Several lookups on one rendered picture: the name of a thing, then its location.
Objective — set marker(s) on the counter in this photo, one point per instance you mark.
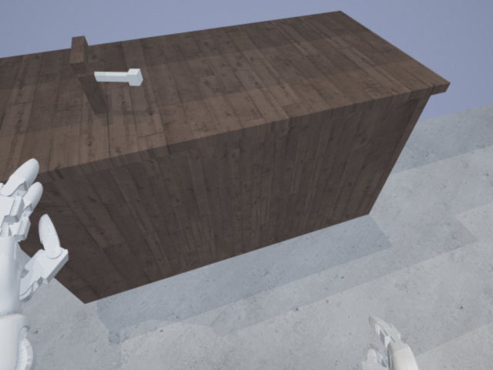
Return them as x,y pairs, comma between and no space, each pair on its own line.
238,138

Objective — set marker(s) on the robot right hand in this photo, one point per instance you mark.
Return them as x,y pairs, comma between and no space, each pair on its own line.
398,355

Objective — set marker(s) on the robot left hand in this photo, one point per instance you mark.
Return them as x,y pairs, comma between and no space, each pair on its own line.
18,198

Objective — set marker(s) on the left robot forearm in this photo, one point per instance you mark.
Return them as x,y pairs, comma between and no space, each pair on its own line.
16,351

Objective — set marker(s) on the tap lever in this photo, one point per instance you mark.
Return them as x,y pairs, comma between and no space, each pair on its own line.
133,76

